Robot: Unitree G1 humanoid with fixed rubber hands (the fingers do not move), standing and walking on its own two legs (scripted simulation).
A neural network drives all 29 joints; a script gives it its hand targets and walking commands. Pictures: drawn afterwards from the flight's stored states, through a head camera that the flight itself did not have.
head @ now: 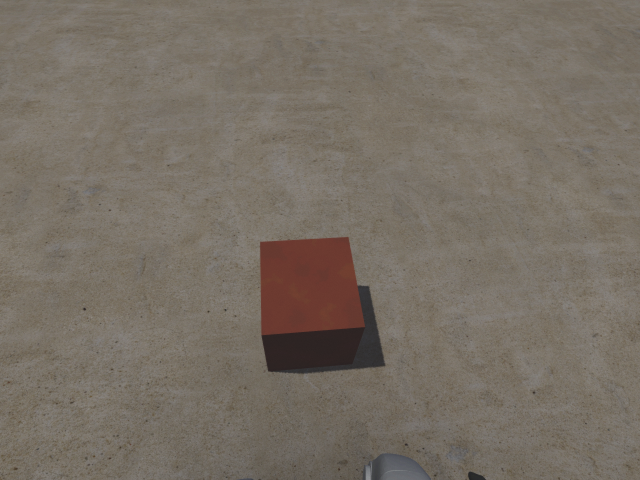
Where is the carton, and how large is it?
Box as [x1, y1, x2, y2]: [260, 237, 364, 371]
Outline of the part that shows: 348,237 260,242 261,334 268,371 347,364 352,362 364,328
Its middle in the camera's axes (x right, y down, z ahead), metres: -0.04 +0.21 +1.21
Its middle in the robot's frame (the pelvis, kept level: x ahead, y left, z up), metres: +0.64 +0.02 -0.63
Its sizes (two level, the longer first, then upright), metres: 0.300 0.273 0.294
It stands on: the floor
